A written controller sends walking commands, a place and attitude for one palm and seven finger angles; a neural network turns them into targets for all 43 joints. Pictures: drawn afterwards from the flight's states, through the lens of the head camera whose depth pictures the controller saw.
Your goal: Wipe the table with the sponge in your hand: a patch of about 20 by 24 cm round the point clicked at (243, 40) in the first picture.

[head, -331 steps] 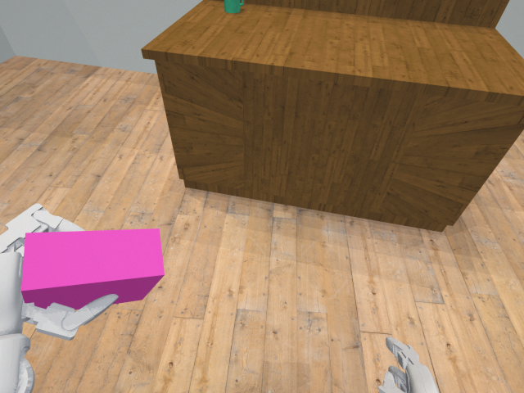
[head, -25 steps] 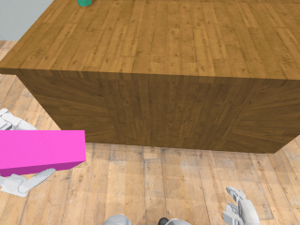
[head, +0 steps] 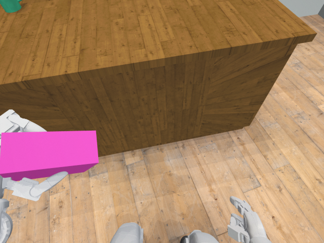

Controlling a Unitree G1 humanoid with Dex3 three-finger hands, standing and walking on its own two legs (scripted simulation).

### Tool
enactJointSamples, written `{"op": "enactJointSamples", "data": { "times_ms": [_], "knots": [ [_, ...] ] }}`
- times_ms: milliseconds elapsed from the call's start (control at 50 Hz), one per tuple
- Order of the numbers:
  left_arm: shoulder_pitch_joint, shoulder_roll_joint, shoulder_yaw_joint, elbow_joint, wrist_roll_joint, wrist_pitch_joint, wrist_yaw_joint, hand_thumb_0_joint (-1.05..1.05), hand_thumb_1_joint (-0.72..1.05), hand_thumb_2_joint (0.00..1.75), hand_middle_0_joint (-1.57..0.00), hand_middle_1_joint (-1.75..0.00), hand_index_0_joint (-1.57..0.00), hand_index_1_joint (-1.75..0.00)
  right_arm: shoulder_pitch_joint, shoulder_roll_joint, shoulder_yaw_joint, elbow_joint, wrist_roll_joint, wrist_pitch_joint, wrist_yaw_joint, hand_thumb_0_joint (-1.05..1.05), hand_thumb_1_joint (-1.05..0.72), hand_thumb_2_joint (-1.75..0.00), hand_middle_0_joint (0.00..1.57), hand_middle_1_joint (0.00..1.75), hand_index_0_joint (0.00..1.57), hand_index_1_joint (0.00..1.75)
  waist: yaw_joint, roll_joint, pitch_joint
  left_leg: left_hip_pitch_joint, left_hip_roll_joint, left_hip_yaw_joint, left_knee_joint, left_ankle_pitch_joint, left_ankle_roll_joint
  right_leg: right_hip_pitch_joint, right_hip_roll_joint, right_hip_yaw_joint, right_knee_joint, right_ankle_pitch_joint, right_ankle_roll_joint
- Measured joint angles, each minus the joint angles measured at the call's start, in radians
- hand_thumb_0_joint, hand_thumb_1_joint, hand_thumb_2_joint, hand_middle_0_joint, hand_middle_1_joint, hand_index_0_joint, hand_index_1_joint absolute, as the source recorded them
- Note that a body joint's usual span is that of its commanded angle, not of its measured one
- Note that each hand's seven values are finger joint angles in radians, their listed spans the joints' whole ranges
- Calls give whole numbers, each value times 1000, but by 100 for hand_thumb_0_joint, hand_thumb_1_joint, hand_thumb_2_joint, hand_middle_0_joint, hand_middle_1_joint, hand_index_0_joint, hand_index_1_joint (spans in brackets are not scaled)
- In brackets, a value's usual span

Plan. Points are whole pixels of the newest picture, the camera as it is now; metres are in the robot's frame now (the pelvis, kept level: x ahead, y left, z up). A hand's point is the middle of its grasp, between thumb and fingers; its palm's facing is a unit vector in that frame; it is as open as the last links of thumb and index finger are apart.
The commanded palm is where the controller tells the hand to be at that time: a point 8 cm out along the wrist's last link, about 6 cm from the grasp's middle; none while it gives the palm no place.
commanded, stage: turn to face it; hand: left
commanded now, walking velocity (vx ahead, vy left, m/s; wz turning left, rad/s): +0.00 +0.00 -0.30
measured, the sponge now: (65, 155) +0.25 +0.19 +0.15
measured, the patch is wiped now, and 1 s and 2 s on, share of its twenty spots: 0.00 0.00 0.00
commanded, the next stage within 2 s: take the last steps up to it in 0.24 s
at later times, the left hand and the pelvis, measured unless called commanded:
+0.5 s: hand (52, 176) +0.20 +0.18 +0.17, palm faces +0.30 -0.84 -0.44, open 10.0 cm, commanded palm +0.15 +0.23 +0.19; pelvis -0.04 -0.02 +0.00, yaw -8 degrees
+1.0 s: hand (28, 162) +0.22 +0.23 +0.18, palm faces +0.35 -0.82 -0.46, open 10.0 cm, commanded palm +0.17 +0.27 +0.19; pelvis -0.02 +0.00 +0.01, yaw -5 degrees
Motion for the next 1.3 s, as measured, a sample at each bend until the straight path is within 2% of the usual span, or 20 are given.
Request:
{"op": "enactJointSamples", "data": {
  "times_ms": [100,180,260,300,380,440,480,520,600,680,780,840,880,940,1000,1040,1100,1160,1200,1300],
  "knots": [
    [115,49,35,-47,-10,-22,-1,0,-47,99,-76,-135,-75,-135,12,-27,-29,4,-5,25,-17,2,-90,-90,20,30,20,30,-35,-35,-33,12,-60,27,-117,26,10,5,18,48,-110,84,-9],
    [134,72,56,-46,-7,-25,5,0,-47,99,-76,-135,-75,-135,41,-61,-48,3,-2,23,-32,2,-90,-90,20,30,20,30,-28,-60,-76,89,-85,44,-329,24,32,-4,29,73,-156,125,-10],
    [105,50,42,-30,1,-13,10,0,-47,99,-76,-135,-75,-135,60,-88,-64,-4,1,18,-45,2,-90,-90,20,30,20,30,-23,-62,-110,203,-82,47,-580,127,66,-26,49,74,-145,136,0],
    [76,37,32,-9,9,-8,8,0,-47,99,-76,-135,-75,-135,60,-79,-67,-3,3,14,-55,2,-90,-90,19,30,20,30,-7,-80,-107,209,-80,62,-578,184,63,-41,50,84,-86,51,31],
    [53,2,7,38,23,7,8,0,-47,99,-76,-135,-75,-135,79,-46,-58,-11,4,-25,-60,2,-90,-90,19,30,20,30,4,-60,-126,211,-47,65,-554,169,49,-63,22,35,141,-132,85],
    [50,-12,-12,43,30,15,15,0,-47,99,-76,-135,-75,-135,84,-21,-35,-7,6,-60,-50,2,-90,-90,19,30,20,30,15,-36,-133,198,-17,68,-507,145,33,33,-17,-11,25,-128,94],
    [31,-15,-21,51,39,8,19,0,-47,99,-76,-135,-75,-135,70,-9,-21,6,2,-69,-47,2,-90,-90,20,30,20,30,15,-14,-126,172,5,58,-439,106,37,61,-14,-42,-37,-22,55],
    [-5,-21,-40,67,41,6,16,0,-47,99,-76,-135,-75,-135,55,-1,-18,33,-2,-62,-45,1,-90,-90,20,30,20,30,3,-7,-120,114,-17,28,-304,23,57,52,-15,-57,-20,-15,16],
    [4,-23,-44,76,31,-13,4,0,-47,99,-76,-135,-75,-135,44,-2,-13,67,-9,-31,-43,2,-90,-90,20,30,20,30,-18,-21,-121,2,-68,21,-62,70,61,67,-34,-52,-94,17,6],
    [76,9,-17,58,29,-36,1,0,-47,99,-76,-135,-75,-135,72,-10,-23,62,-13,-24,-47,2,-90,-90,20,30,20,30,-32,-49,-132,9,-67,60,-192,95,67,83,-61,-42,-175,63,13],
    [100,14,-5,44,32,-41,17,0,-47,99,-76,-135,-75,-135,110,-45,-46,62,-18,-43,-59,2,-90,-90,20,30,20,30,-13,-70,-131,119,-68,92,-462,102,88,87,-95,-33,-178,59,34],
    [81,-4,-9,35,31,-39,26,0,-47,99,-76,-135,-75,-135,123,-73,-62,50,-17,-58,-70,2,-90,-90,20,30,20,30,-6,-49,-129,218,-65,88,-629,137,110,69,-98,-38,-98,9,56],
    [48,-4,-4,50,32,-43,29,0,-47,99,-76,-135,-75,-135,110,-63,-72,55,-13,-64,-76,2,-90,-90,20,30,20,30,-5,-61,-114,214,-74,90,-595,219,87,37,-104,-18,33,-117,67],
    [20,-1,3,102,39,-43,21,0,-47,99,-76,-135,-75,-135,100,-30,-67,70,-10,-81,-76,2,-90,-90,20,30,20,30,-11,-58,-128,215,-77,83,-557,179,80,-10,-96,-25,202,-219,81],
    [25,-7,-2,112,36,-34,18,0,-47,99,-76,-135,-75,-135,98,-6,-47,72,-7,-100,-66,2,-90,-90,20,30,20,30,-10,-34,-137,219,-67,73,-534,150,71,28,-88,-70,109,-209,90],
    [27,-6,-7,95,40,-37,15,0,-47,99,-76,-135,-75,-135,96,2,-36,67,-8,-107,-59,2,-90,-90,20,30,20,30,-8,-13,-134,191,-57,62,-460,106,75,72,-79,-95,-8,-92,71],
    [-2,-25,-32,92,37,-52,-1,0,-47,99,-76,-135,-75,-135,64,0,-38,99,-7,-88,-42,2,-90,-90,20,30,20,30,1,6,-112,75,-75,26,-152,41,81,79,-83,-113,18,-75,29],
    [13,-40,-30,97,28,-71,-11,0,-47,99,-76,-135,-75,-135,41,-9,-36,112,-7,-62,-34,2,-90,-90,20,30,20,30,5,0,-104,-35,-75,26,38,93,66,114,-95,-107,-46,-71,38],
    [36,-36,-19,95,30,-82,-11,0,-47,99,-76,-135,-75,-135,35,-12,-37,102,-9,-52,-35,2,-90,-90,20,30,20,30,1,-14,-97,-71,-56,39,3,128,62,135,-107,-103,-98,-48,52],
    [72,-13,-2,54,33,-73,6,0,-47,99,-76,-135,-75,-135,44,-29,-47,56,-14,-58,-42,2,-90,-90,20,30,20,30,15,-62,-69,0,-30,99,-367,184,77,168,-152,-76,-137,-49,86]
  ]
}}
